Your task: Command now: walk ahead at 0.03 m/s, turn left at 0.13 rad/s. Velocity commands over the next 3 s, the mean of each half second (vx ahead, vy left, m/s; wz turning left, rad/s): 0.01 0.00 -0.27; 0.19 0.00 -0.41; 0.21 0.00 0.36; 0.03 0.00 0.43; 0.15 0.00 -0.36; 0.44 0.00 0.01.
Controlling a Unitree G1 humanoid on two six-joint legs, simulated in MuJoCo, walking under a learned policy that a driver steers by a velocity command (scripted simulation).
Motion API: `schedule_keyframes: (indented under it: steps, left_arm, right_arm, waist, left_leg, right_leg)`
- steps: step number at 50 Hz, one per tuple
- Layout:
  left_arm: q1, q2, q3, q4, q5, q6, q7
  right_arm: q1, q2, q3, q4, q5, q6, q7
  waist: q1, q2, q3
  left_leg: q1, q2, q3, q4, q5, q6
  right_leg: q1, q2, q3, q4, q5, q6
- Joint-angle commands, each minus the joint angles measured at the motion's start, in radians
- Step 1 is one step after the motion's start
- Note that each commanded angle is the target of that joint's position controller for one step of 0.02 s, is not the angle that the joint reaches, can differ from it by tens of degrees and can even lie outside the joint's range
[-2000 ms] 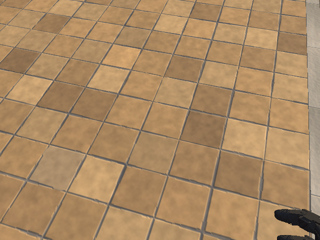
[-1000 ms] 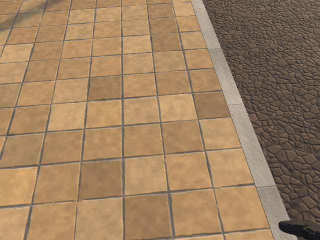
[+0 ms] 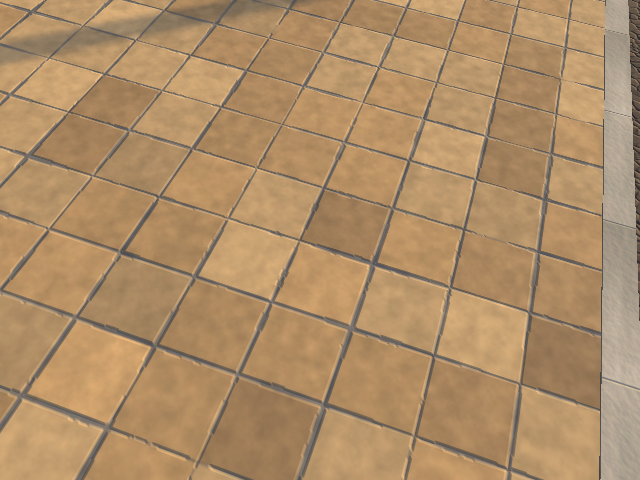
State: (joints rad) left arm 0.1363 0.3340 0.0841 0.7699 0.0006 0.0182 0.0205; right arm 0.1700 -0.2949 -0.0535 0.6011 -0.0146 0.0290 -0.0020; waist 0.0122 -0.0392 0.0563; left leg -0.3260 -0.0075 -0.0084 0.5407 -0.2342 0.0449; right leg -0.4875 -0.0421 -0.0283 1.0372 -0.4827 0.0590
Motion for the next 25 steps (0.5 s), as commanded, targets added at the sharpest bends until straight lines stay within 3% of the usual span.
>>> schedule_keyframes:
  steps: [1,3,5,8,10,14,17,18,19,20,21,22,23,24,25]
  left_arm:
    - [0.048,0.061,0.014,-0.016,0.001,0.003,0.005]
    - [0.064,0.036,0.002,0.001,-0.012,0.005,-0.002]
    - [0.018,0.028,-0.01,-0.01,-0.011,0.007,-0.004]
    - [0.004,0.076,-0.001,-0.031,-0.017,0.012,-0.003]
    - [0.013,0.081,0.002,-0.036,-0.022,0.015,-0.002]
    - [0.045,0.048,-0.001,-0.035,-0.023,0.019,-0.01]
    - [0.102,0.037,0.001,-0.02,-0.023,0.022,-0.025]
    - [0.117,0.055,0.006,-0.021,-0.016,0.021,-0.027]
    - [0.132,0.138,0.027,-0.028,-0.009,0.019,-0.017]
    - [0.129,0.24,0.051,-0.04,-0.003,0.012,-0.012]
    - [0.147,0.196,0.039,-0.055,0.028,-0.009,-0.014]
    - [0.107,0.175,0.032,-0.059,0.028,-0.027,-0.013]
    - [0.05,0.163,0.033,-0.07,0.008,-0.035,-0.009]
    - [0.018,0.138,0.025,-0.077,-0.014,-0.035,-0.004]
    - [0.014,0.119,0.017,-0.079,-0.021,-0.032,0.004]
  right_arm:
    - [-0.048,-0.059,-0.001,-0.044,-0.006,-0.032,-0.009]
    - [-0.067,-0.037,0.007,-0.022,-0.019,-0.039,-0.011]
    - [-0.062,-0.063,0.0,0.0,-0.022,-0.04,-0.015]
    - [-0.042,-0.132,-0.025,0.032,-0.011,-0.025,-0.022]
    - [-0.043,-0.143,-0.033,0.043,-0.001,-0.016,-0.026]
    - [-0.073,-0.134,-0.042,0.054,0.006,-0.005,-0.037]
    - [-0.112,-0.136,-0.051,0.062,0.023,0.007,-0.044]
    - [-0.092,-0.131,-0.054,0.078,0.034,0.009,-0.045]
    - [-0.066,-0.096,-0.051,0.077,0.02,0.006,-0.042]
    - [-0.157,-0.055,-0.037,0.017,-0.01,-0.001,-0.045]
    - [-0.22,-0.074,-0.043,0.009,-0.01,-0.007,-0.047]
    - [-0.184,-0.094,-0.053,0.026,0.008,-0.006,-0.041]
    - [-0.149,-0.098,-0.059,0.051,0.014,-0.005,-0.043]
    - [-0.134,-0.111,-0.064,0.062,0.009,-0.004,-0.047]
    - [-0.128,-0.109,-0.066,0.069,0.006,-0.006,-0.049]
  waist:
    - [0.016,0.172,-0.175]
    - [0.018,0.172,-0.159]
    - [-0.014,0.172,-0.128]
    - [-0.041,0.175,-0.095]
    - [-0.045,0.163,-0.079]
    - [-0.027,0.143,-0.105]
    - [0.018,0.148,-0.131]
    - [0.029,0.123,-0.122]
    - [0.005,-0.049,-0.125]
    - [0.016,-0.266,-0.077]
    - [0.072,-0.167,-0.12]
    - [0.035,-0.096,-0.12]
    - [0.006,-0.046,-0.107]
    - [-0.004,-0.036,-0.097]
    - [-0.009,-0.046,-0.108]
  left_leg:
    - [0.146,0.219,-0.15,-0.189,0.46,0.156]
    - [0.137,0.198,-0.095,-0.203,0.402,0.147]
    - [0.142,0.212,-0.101,-0.214,0.319,0.153]
    - [0.172,0.271,-0.164,-0.212,0.261,0.195]
    - [0.199,0.306,-0.196,-0.206,0.29,0.212]
    - [0.243,0.331,-0.168,-0.163,0.46,0.215]
    - [0.219,0.299,-0.084,-0.096,0.455,0.16]
    - [0.178,0.261,-0.038,-0.043,0.345,0.099]
    - [0.033,0.168,0.069,0.146,0.142,0.001]
    - [-0.234,-0.02,0.124,0.316,-0.285,-0.097]
    - [-0.293,-0.027,-0.016,0.533,-0.451,-0.104]
    - [-0.31,-0.003,-0.061,0.605,-0.389,-0.096]
    - [-0.325,0.01,-0.068,0.607,-0.31,-0.097]
    - [-0.343,0.02,-0.076,0.582,-0.252,-0.106]
    - [-0.313,0.018,-0.075,0.581,-0.206,-0.118]
  right_leg:
    - [0.007,-0.026,0.06,0.068,0.102,0.022]
    - [0.077,-0.032,0.064,-0.077,0.145,0.033]
    - [0.121,-0.033,0.061,-0.216,0.139,0.031]
    - [0.104,-0.019,0.037,-0.257,0.062,0.022]
    - [0.07,-0.017,0.03,-0.245,0.028,0.014]
    - [0.089,-0.013,0.006,-0.268,0.007,-0.008]
    - [0.208,0.019,-0.042,-0.47,0.164,-0.052]
    - [0.267,0.019,-0.011,-0.596,0.306,-0.088]
    - [0.379,-0.105,0.197,-0.687,0.538,-0.156]
    - [0.437,-0.308,0.508,-0.707,0.801,-0.341]
    - [0.453,-0.347,0.543,-0.724,0.819,-0.43]
    - [0.451,-0.304,0.456,-0.715,0.784,-0.395]
    - [0.454,-0.241,0.387,-0.699,0.735,-0.337]
    - [0.464,-0.218,0.364,-0.694,0.726,-0.304]
    - [0.455,-0.193,0.341,-0.691,0.755,-0.293]
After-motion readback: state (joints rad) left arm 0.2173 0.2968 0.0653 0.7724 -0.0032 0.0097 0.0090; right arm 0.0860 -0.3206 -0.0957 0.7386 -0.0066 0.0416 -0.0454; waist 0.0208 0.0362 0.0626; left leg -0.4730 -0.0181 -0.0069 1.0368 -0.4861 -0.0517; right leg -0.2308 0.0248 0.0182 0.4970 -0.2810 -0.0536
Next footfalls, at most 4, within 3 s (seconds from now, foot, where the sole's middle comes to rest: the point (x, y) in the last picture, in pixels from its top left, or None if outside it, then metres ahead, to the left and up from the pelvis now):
0.36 right None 0.00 -0.12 -0.77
0.84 left None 0.11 0.08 -0.77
1.22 right None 0.22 -0.25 -0.77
1.66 left None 0.29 -0.01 -0.77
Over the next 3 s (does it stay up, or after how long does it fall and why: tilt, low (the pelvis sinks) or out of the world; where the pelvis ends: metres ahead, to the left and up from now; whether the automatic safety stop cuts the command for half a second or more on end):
stays up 0.49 -0.28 0.00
